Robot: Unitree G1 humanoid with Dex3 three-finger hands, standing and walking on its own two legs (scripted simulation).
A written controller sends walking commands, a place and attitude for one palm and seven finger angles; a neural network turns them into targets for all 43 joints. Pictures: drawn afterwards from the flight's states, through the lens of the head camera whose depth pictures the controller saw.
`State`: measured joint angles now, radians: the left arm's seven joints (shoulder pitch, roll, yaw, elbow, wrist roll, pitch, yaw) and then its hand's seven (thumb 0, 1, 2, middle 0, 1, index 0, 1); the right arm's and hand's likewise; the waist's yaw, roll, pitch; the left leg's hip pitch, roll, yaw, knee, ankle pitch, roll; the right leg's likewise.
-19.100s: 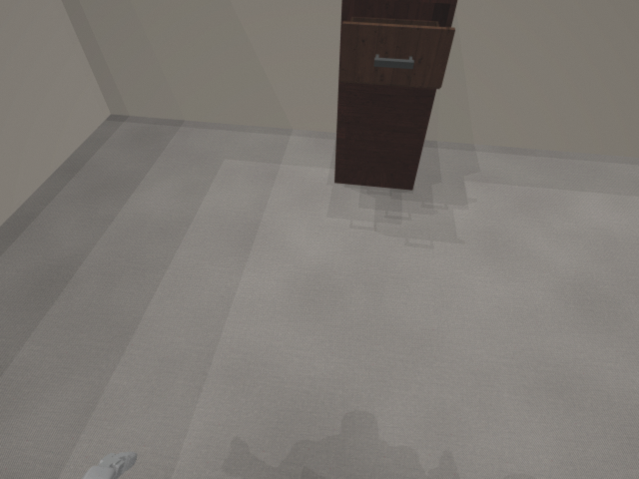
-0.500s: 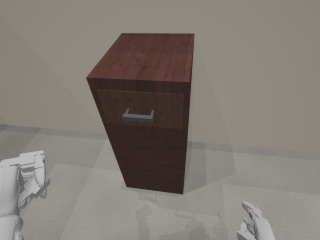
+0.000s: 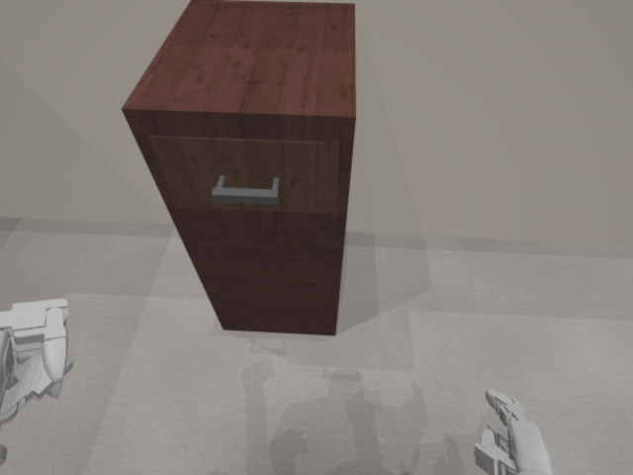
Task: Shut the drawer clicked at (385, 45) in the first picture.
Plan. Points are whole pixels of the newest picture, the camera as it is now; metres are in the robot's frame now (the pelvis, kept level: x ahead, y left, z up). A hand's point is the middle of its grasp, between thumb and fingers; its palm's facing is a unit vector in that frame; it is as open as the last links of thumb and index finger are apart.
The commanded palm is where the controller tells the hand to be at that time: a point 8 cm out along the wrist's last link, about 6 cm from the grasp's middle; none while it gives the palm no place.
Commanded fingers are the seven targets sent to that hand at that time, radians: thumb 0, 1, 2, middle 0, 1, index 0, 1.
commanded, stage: step back with the hand held close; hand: left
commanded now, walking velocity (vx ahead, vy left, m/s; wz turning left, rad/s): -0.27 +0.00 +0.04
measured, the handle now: (247, 188) +0.60 +0.17 -0.05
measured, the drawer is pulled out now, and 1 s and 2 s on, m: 0.00 0.00 0.00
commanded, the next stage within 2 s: stop stepping back and stand still in 0.82 s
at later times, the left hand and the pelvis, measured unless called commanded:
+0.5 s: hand out of the picture +0.10 +0.25 +0.15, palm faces +0.38 -0.83 -0.41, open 3.2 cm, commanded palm +0.03 +0.30 +0.17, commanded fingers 0.00 0.90 0.90 -1.40 -1.60 -1.40 -1.60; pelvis -0.09 +0.01 -0.02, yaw +2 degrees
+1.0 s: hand out of the picture +0.01 +0.22 +0.17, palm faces +0.26 -0.83 -0.49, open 3.2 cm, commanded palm -0.05 +0.27 +0.17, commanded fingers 0.00 0.90 0.90 -1.40 -1.60 -1.40 -1.60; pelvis -0.19 -0.01 -0.02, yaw -2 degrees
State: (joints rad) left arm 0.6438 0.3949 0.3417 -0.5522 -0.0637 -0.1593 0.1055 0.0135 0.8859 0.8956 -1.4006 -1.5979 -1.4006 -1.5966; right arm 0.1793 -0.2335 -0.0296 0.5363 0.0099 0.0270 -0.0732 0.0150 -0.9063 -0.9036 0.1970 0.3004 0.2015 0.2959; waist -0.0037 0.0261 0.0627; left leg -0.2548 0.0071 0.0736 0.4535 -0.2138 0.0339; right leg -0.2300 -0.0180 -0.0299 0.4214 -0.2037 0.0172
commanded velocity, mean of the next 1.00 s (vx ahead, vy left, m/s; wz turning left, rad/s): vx -0.29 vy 0.00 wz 0.00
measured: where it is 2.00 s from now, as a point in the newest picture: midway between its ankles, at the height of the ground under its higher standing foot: outside the picture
